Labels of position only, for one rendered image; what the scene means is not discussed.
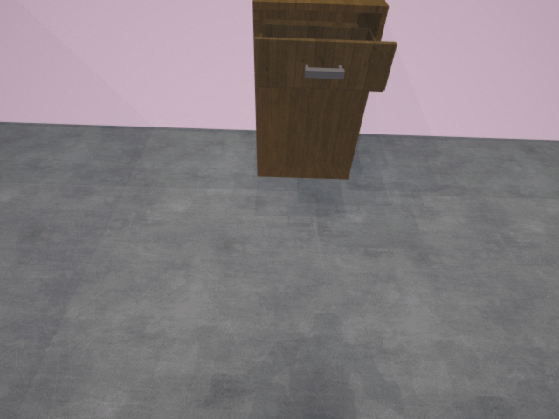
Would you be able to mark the handle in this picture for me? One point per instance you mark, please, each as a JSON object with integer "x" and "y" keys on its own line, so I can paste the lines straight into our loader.
{"x": 324, "y": 73}

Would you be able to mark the cabinet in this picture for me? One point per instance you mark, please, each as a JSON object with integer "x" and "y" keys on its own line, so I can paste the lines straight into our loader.
{"x": 310, "y": 133}

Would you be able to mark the drawer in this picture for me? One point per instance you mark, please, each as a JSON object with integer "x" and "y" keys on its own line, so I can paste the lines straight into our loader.
{"x": 281, "y": 52}

